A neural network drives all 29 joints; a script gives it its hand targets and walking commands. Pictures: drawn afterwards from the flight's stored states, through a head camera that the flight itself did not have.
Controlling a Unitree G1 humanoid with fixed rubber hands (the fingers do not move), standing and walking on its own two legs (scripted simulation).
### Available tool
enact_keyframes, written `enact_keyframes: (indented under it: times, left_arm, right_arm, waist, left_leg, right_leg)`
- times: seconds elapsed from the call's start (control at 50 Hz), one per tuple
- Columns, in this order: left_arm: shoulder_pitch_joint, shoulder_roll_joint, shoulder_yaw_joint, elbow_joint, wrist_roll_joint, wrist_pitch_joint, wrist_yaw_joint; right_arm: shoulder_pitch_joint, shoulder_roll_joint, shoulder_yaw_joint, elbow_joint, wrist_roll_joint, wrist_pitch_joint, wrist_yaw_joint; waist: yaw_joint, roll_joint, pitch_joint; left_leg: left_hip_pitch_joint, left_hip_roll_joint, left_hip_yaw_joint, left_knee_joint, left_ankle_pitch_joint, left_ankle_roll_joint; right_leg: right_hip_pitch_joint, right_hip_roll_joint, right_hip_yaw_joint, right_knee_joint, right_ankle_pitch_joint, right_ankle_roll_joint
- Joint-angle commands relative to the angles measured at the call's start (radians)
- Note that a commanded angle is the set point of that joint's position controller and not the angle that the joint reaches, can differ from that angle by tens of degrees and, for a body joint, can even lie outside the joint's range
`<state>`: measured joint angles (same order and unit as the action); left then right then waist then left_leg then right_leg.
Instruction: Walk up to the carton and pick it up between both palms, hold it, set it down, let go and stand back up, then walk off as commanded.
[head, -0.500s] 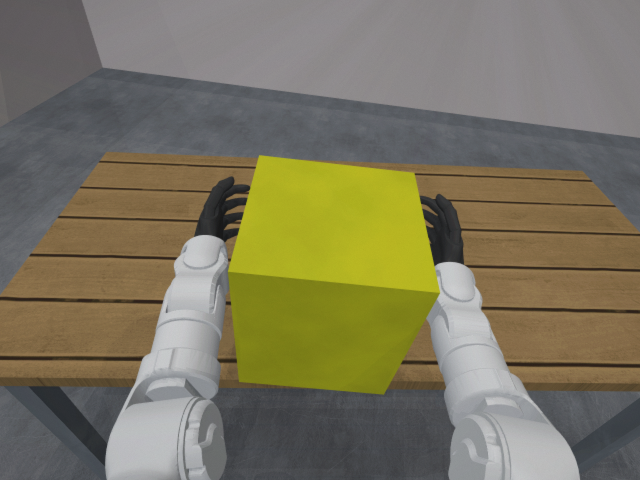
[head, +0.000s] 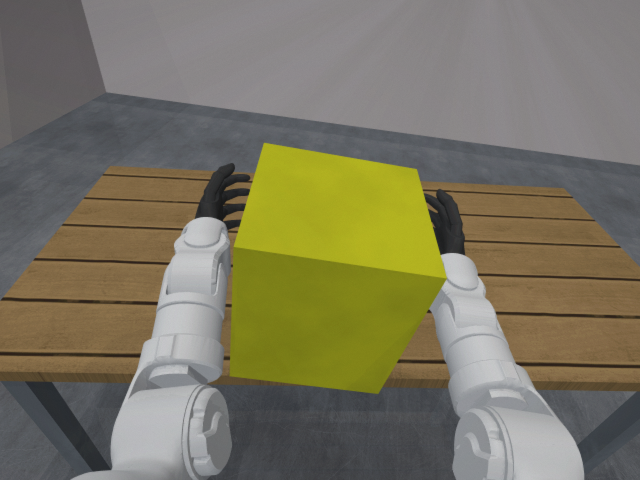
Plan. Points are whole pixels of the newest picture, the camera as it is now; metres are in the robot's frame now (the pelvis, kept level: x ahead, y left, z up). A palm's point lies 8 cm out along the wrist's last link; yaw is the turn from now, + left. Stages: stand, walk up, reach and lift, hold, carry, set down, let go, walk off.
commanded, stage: reach and lift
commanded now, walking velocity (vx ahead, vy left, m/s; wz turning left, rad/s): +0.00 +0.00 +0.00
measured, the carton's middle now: (323, 272) +0.38 -0.01 +0.11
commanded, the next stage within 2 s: hold in 1.46 s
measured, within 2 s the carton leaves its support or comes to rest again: neither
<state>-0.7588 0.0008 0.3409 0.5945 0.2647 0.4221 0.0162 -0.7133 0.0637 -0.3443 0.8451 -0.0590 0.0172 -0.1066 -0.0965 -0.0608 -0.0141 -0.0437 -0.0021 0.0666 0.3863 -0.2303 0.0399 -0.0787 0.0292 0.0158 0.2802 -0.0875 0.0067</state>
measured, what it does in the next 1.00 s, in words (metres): stands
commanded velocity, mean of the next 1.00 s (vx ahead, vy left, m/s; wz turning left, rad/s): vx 0.00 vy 0.00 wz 0.00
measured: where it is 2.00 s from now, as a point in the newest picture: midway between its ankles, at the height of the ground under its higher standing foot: outside the picture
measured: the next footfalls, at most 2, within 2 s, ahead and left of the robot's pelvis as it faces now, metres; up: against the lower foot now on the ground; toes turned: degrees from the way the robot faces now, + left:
none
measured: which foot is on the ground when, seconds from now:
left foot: down 0.00-1.00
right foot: down 0.00-1.00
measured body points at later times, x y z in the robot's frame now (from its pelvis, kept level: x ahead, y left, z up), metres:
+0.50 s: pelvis +0.00 +0.00 +0.00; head -0.06 +0.03 +0.45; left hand +0.40 +0.14 +0.20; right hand +0.38 -0.16 +0.19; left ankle +0.00 +0.08 -0.75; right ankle +0.05 -0.12 -0.75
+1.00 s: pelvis -0.01 +0.00 +0.00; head -0.07 +0.02 +0.44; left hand +0.39 +0.14 +0.23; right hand +0.38 -0.16 +0.22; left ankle +0.00 +0.08 -0.75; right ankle +0.05 -0.12 -0.75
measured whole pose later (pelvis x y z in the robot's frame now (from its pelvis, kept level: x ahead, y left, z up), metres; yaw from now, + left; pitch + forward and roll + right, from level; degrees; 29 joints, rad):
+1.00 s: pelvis -0.01 +0.00 +0.00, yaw +0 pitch -8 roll -1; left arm -0.79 -0.01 0.34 0.35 0.27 0.73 0.08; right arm -0.84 -0.03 -0.20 0.77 0.14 0.27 -0.12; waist -0.09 -0.04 -0.03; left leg -0.03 0.00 0.07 0.39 -0.23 0.04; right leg -0.07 0.03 0.02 0.29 -0.09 0.01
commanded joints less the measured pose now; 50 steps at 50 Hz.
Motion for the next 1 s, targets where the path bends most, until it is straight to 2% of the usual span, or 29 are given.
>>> enact_keyframes:
  times: [0.0, 0.24, 0.56, 0.78, 0.98]
  left_arm:
    - [-0.734, -0.583, -0.411, -0.129, -0.071, -0.002, -0.076]
    - [-0.742, -0.594, -0.437, -0.207, -0.099, 0.077, -0.06]
    - [-0.75, -0.621, -0.489, -0.318, -0.117, 0.199, -0.042]
    - [-0.794, -0.635, -0.521, -0.358, -0.139, 0.245, -0.027]
    - [-0.829, -0.622, -0.507, -0.334, -0.148, 0.28, -0.022]
  right_arm:
    - [-0.926, 0.418, 0.466, -0.291, 0.088, -0.04, 0.133]
    - [-0.975, 0.427, 0.539, -0.344, 0.162, 0.028, 0.122]
    - [-1.016, 0.405, 0.577, -0.406, 0.256, 0.123, 0.111]
    - [-1.065, 0.408, 0.579, -0.432, 0.298, 0.179, 0.108]
    - [-1.111, 0.419, 0.571, -0.403, 0.325, 0.231, 0.103]
  waist:
    - [0.081, 0.11, -0.37]
    - [0.079, 0.079, -0.408]
    - [0.049, 0.106, -0.43]
    - [0.03, 0.113, -0.459]
    - [0.03, 0.096, -0.436]
  left_leg:
    - [0.098, 0.024, -0.048, -0.06, 0.333, -0.082]
    - [0.111, 0.015, -0.062, -0.049, 0.377, -0.078]
    - [0.12, 0.018, -0.085, -0.03, 0.405, -0.091]
    - [0.097, 0.021, -0.095, -0.034, 0.37, -0.094]
    - [0.053, 0.018, -0.094, -0.05, 0.311, -0.084]
  right_leg:
    - [0.152, 0.012, -0.101, -0.009, 0.025, -0.011]
    - [0.171, 0.023, -0.096, -0.008, 0.058, -0.009]
    - [0.166, 0.034, -0.085, -0.011, 0.06, -0.015]
    - [0.166, 0.039, -0.077, -0.007, 0.055, -0.017]
    - [0.169, 0.04, -0.066, -0.009, 0.04, -0.016]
